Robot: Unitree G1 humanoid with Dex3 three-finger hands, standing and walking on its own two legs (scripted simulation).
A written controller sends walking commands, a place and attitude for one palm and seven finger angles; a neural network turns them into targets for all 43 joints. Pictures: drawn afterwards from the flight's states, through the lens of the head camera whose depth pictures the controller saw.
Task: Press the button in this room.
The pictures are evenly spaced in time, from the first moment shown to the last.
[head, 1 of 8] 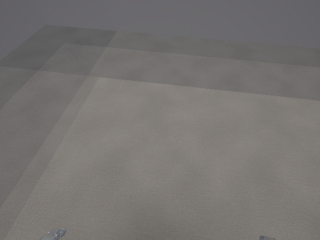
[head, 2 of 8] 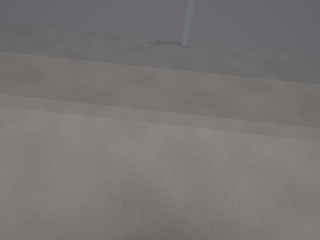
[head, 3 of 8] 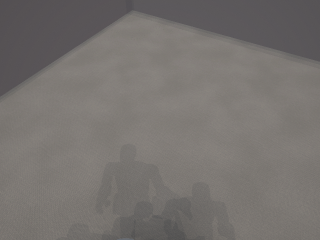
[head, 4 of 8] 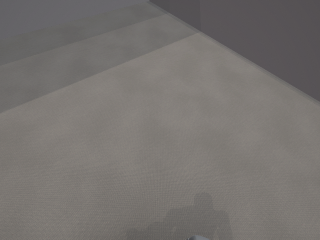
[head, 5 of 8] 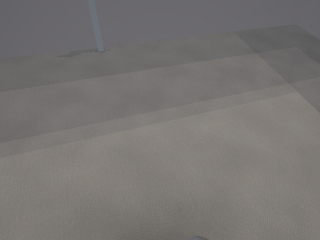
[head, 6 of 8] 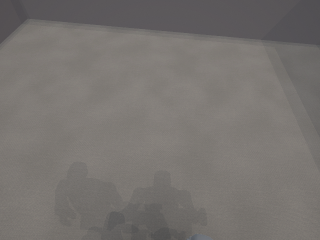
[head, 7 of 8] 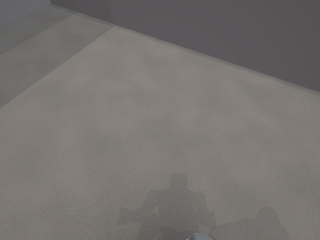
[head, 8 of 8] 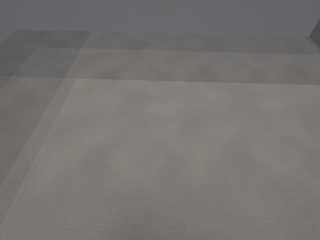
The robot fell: no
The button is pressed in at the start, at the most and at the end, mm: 0 0 0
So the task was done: no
